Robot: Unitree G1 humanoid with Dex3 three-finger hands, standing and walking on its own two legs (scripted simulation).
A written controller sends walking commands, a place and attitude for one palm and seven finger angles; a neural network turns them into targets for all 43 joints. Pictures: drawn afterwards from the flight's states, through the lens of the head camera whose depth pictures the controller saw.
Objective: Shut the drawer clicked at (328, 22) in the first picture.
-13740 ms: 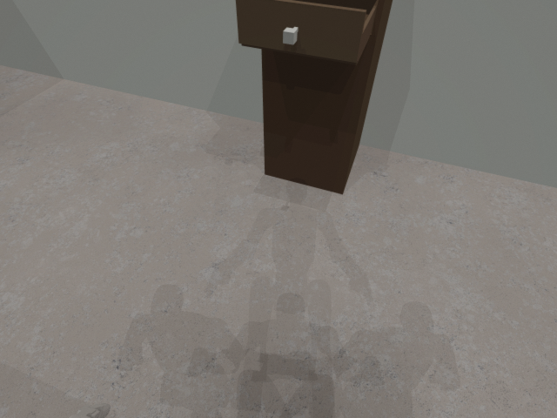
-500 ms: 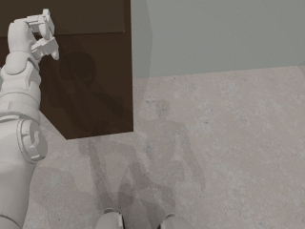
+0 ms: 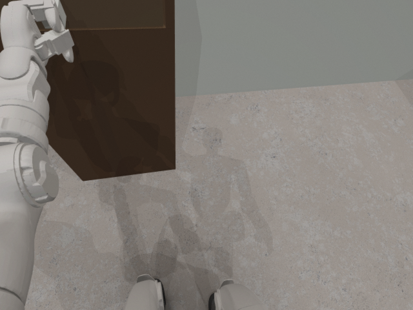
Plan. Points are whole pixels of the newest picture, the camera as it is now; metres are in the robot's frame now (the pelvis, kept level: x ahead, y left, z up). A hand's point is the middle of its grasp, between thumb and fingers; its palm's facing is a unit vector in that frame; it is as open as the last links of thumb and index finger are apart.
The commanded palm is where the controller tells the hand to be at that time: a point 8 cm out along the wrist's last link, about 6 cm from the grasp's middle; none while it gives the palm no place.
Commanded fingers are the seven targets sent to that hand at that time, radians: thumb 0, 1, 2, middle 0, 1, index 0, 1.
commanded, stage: pull the fist back off the drawer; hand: left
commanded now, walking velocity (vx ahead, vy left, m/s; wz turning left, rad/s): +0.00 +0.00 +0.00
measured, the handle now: (52, 7) +0.65 +0.20 +0.14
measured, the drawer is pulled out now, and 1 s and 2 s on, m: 0.00 0.00 0.00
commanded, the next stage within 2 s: draw the hand back to the body in 0.54 s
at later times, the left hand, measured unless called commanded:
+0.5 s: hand (75, 44) +0.56 +0.16 +0.14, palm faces +0.06 -1.00 +0.01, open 3.3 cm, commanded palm +0.52 +0.20 +0.14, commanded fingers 0.00 0.90 0.90 -1.40 -1.60 -1.40 -1.60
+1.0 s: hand (38, 89) +0.44 +0.19 +0.16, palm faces +0.09 -1.00 -0.01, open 3.2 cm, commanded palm +0.40 +0.23 +0.17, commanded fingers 0.00 0.90 0.90 -1.40 -1.60 -1.40 -1.60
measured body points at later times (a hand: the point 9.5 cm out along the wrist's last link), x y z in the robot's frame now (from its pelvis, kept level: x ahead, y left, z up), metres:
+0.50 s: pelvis +0.03 +0.00 +0.01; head +0.13 +0.01 +0.45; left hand +0.55 +0.21 +0.14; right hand -0.02 -0.26 -0.10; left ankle +0.07 +0.11 -0.69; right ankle -0.02 -0.13 -0.69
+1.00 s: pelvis +0.05 -0.02 +0.03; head +0.07 -0.03 +0.48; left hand +0.43 +0.24 +0.16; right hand +0.15 -0.28 -0.08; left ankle +0.07 +0.11 -0.69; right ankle -0.02 -0.13 -0.69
